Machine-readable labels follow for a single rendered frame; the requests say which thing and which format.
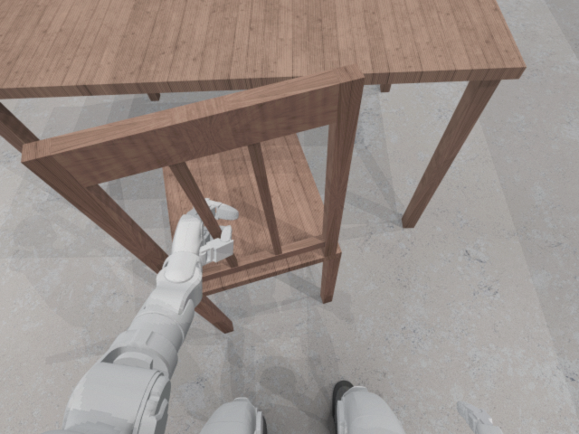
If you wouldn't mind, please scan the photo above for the table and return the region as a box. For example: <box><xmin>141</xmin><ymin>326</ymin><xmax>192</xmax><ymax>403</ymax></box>
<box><xmin>0</xmin><ymin>0</ymin><xmax>527</xmax><ymax>228</ymax></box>

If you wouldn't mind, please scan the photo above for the right robot foot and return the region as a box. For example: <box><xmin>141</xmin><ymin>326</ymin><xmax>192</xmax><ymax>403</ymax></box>
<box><xmin>332</xmin><ymin>381</ymin><xmax>354</xmax><ymax>434</ymax></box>

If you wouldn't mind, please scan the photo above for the robot left hand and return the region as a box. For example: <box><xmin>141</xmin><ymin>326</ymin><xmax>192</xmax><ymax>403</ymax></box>
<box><xmin>171</xmin><ymin>198</ymin><xmax>239</xmax><ymax>266</ymax></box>

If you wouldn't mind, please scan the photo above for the robot left forearm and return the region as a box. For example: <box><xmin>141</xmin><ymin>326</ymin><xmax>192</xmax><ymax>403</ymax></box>
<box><xmin>62</xmin><ymin>251</ymin><xmax>203</xmax><ymax>429</ymax></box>

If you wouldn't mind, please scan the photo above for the robot right hand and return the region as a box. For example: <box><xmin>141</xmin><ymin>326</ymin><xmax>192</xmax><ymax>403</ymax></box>
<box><xmin>457</xmin><ymin>401</ymin><xmax>504</xmax><ymax>434</ymax></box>

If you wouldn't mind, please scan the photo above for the robot left upper arm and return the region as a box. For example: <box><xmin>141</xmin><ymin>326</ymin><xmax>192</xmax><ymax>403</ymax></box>
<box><xmin>41</xmin><ymin>362</ymin><xmax>171</xmax><ymax>434</ymax></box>

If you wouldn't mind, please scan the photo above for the robot left shin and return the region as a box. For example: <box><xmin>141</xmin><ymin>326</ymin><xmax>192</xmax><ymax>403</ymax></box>
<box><xmin>234</xmin><ymin>397</ymin><xmax>252</xmax><ymax>404</ymax></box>

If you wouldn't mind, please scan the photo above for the chair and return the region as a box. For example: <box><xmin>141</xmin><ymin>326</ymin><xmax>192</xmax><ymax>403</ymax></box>
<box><xmin>21</xmin><ymin>63</ymin><xmax>365</xmax><ymax>334</ymax></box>

